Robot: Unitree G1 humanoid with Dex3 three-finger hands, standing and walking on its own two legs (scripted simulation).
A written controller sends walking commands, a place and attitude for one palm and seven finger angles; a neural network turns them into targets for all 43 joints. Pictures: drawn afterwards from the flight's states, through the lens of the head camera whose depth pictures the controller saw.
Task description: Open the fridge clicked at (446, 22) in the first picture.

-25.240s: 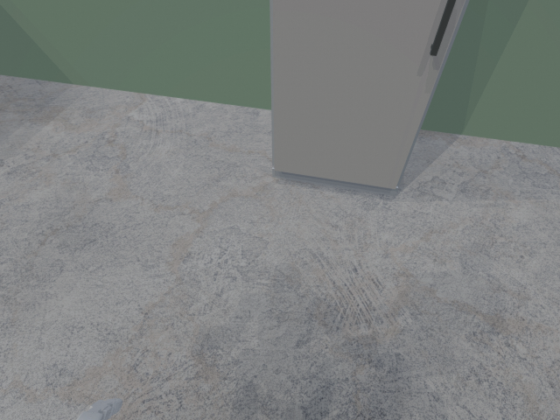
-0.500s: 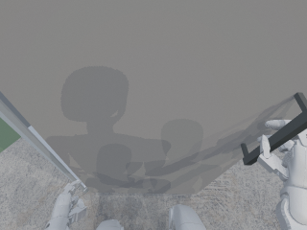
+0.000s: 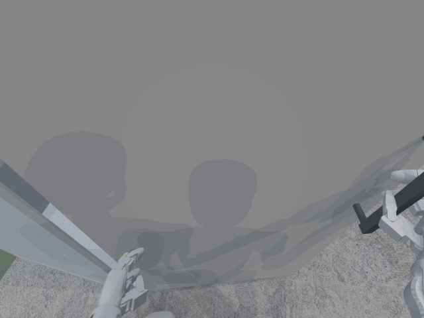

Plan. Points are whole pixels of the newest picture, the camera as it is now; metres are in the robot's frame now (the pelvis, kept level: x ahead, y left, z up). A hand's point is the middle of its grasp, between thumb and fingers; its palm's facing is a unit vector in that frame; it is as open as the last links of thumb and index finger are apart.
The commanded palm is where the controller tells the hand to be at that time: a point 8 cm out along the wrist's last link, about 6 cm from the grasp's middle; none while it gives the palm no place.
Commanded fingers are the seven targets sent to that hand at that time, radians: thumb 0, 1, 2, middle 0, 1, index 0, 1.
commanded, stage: stop walking and hold the door back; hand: right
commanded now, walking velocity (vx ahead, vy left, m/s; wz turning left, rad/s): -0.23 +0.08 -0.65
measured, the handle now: (393, 191) +0.31 -0.29 +0.10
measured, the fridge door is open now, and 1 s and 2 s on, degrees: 69 73 69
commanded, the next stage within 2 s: loosen the grip on the handle in 0.92 s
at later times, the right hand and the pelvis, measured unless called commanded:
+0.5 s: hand (399, 229) +0.24 -0.26 +0.11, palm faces +0.45 +0.87 -0.19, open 5.5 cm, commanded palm +0.21 -0.29 +0.10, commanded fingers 0.00 -0.90 -0.90 0.45 1.40 0.45 1.40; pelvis -0.12 +0.02 +0.00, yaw -9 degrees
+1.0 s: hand (397, 225) +0.24 -0.26 +0.11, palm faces +0.47 +0.86 -0.19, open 5.5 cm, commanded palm +0.20 -0.30 +0.10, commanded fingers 0.00 -0.90 -0.90 0.45 1.40 0.45 1.40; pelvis -0.11 +0.03 +0.00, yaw -10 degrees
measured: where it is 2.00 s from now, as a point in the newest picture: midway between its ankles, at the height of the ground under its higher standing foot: outside the picture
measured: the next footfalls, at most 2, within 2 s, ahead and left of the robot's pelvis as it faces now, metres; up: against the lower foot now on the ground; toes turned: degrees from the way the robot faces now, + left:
left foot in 0.04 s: +0.05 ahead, +0.15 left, +0.00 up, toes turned +3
right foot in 0.42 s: -0.11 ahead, -0.10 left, +0.00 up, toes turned -12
